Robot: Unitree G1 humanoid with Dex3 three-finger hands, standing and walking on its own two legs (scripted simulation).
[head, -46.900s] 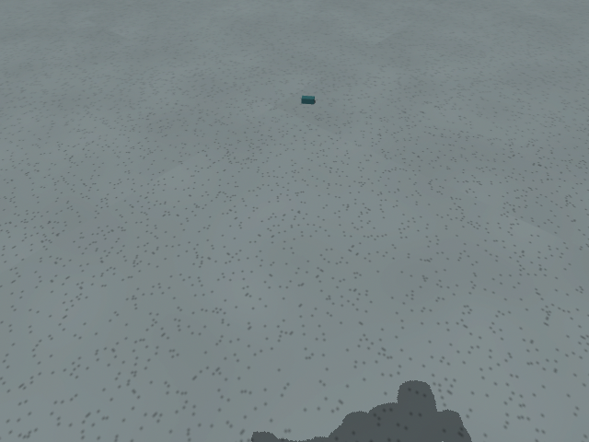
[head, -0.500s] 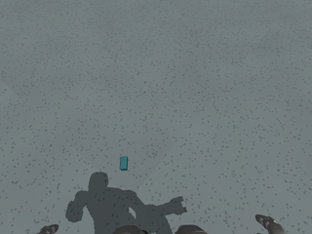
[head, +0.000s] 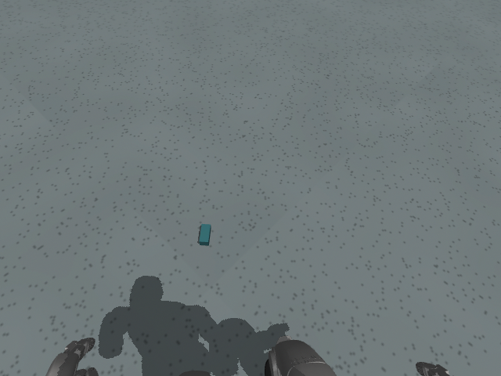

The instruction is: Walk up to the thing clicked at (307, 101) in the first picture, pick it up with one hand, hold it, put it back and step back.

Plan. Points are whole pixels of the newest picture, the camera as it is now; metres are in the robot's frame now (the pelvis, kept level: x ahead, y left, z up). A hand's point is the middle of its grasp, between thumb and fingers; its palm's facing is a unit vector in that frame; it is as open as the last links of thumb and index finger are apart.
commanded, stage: step back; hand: left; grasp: from above
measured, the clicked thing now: (205, 234) +0.69 +0.15 -0.74
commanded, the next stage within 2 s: none
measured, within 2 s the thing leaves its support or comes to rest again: neither
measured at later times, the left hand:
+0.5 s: hand out of the picture -0.06 +0.22 -0.12, palm faces -0.07 -0.91 -0.42, open 7.4 cm
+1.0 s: hand out of the picture -0.23 +0.20 -0.16, palm faces -0.07 -0.92 -0.38, open 7.4 cm
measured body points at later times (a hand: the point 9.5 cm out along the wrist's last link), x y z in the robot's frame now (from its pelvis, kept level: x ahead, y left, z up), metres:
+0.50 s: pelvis -0.15 -0.04 +0.01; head -0.11 -0.07 +0.45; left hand -0.06 +0.26 -0.10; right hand -0.06 -0.37 -0.12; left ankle -0.14 +0.11 -0.65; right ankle -0.14 -0.15 -0.72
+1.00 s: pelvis -0.33 -0.07 +0.00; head -0.27 -0.05 +0.44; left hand -0.23 +0.25 -0.13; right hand -0.21 -0.39 -0.10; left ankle -0.24 +0.07 -0.72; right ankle -0.40 -0.21 -0.71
